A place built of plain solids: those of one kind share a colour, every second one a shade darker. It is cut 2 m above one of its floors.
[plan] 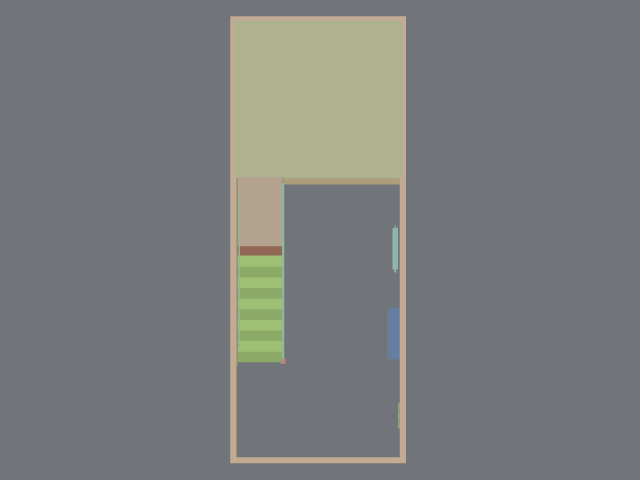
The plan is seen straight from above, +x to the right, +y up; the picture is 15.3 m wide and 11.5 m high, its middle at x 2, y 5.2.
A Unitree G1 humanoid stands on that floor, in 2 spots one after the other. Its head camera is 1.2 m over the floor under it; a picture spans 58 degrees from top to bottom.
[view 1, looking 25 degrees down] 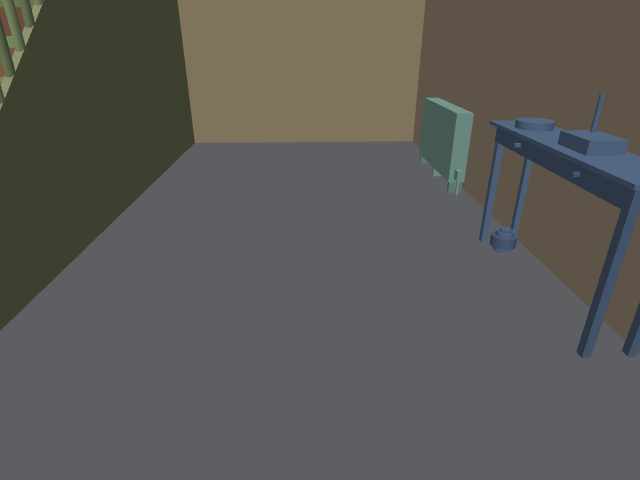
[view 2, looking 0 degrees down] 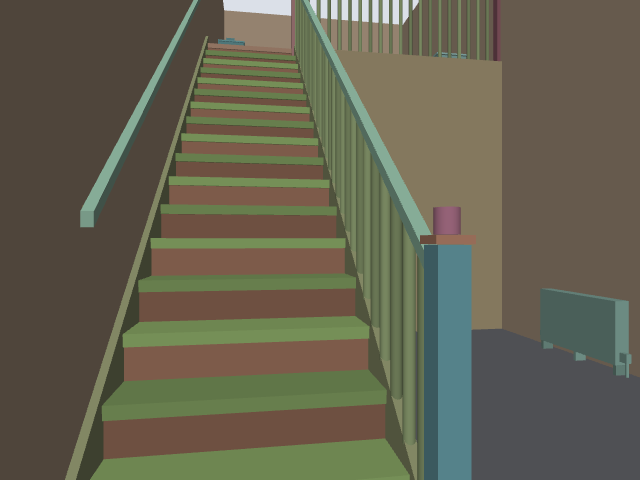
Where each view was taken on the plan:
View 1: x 2.53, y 1.00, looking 88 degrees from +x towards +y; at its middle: ground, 2.84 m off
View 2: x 0.56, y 1.12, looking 81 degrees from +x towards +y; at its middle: tread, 2.45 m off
